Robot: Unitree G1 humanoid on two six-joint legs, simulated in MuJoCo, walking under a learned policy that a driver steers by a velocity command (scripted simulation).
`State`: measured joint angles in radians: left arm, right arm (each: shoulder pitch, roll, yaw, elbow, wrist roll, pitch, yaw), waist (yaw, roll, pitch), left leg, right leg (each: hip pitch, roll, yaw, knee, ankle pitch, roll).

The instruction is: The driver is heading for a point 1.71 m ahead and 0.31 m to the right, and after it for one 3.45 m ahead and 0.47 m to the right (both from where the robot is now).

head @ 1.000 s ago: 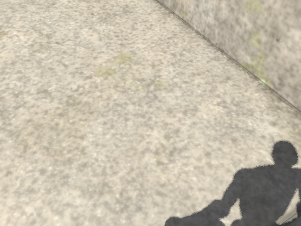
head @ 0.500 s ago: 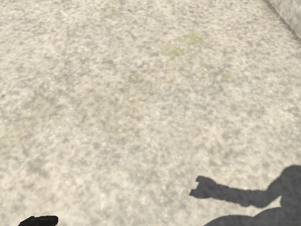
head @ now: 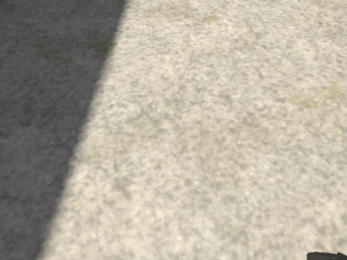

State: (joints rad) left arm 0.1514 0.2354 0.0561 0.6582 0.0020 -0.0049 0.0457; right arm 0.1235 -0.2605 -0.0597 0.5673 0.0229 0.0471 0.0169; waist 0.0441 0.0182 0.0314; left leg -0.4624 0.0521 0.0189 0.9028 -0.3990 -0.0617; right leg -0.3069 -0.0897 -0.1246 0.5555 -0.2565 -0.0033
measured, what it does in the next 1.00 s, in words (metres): steps on the spot: left foot, then right foot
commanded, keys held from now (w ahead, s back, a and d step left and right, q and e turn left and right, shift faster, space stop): no key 1.00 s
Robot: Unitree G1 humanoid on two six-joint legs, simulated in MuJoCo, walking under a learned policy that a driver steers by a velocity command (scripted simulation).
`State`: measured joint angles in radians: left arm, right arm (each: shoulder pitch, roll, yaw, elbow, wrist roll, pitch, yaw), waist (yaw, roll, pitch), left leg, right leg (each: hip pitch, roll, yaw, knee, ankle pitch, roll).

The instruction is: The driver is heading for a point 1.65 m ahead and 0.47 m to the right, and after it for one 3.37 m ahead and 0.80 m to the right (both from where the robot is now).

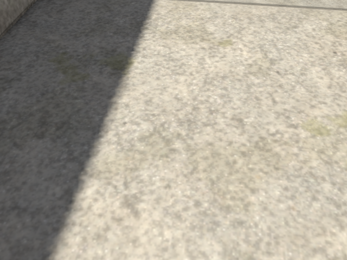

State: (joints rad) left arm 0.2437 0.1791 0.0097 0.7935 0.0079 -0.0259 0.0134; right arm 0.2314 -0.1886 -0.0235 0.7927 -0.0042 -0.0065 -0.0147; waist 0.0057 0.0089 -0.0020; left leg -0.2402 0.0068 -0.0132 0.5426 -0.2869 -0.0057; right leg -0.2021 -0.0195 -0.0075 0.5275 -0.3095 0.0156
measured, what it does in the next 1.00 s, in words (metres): lifts its left foot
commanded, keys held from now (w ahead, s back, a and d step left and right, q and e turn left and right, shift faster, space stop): no key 0.48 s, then w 0.20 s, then no key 0.32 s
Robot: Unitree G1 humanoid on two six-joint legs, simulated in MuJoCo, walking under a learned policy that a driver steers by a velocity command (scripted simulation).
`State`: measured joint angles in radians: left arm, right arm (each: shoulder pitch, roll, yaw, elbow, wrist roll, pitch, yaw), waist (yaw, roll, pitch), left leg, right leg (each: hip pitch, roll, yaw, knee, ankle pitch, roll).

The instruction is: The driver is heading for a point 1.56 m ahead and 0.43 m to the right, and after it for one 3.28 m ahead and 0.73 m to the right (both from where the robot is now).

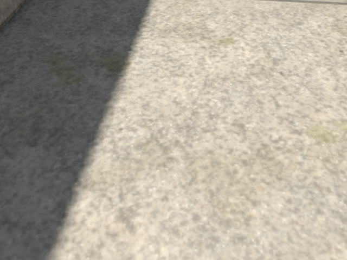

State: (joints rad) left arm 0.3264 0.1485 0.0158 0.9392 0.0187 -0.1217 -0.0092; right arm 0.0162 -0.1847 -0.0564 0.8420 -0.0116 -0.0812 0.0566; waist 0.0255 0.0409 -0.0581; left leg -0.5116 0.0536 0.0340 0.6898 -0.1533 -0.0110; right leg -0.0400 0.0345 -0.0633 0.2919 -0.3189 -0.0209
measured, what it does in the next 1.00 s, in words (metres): walks ahead: left foot, then right foot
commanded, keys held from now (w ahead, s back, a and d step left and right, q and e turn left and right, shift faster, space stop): no key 0.14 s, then w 0.64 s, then w+e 0.22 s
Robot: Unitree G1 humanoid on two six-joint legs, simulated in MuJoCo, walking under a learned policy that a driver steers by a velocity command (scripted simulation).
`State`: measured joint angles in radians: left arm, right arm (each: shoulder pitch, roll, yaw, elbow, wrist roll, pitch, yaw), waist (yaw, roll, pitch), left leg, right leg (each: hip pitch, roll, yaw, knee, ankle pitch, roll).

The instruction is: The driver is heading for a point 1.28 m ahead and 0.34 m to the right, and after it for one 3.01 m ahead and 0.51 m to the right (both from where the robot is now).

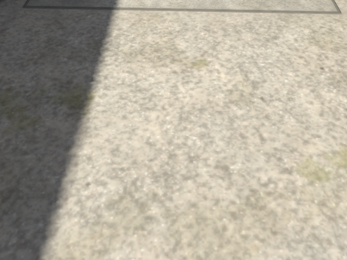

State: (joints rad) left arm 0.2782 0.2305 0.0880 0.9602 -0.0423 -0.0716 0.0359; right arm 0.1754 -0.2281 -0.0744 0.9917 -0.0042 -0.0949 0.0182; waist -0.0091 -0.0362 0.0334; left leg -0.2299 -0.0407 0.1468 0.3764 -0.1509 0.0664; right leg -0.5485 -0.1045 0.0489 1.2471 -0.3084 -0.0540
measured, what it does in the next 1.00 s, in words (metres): walks ahead, turning right: right foot, then left foot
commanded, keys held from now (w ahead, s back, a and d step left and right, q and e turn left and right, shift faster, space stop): w+e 0.74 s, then w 0.26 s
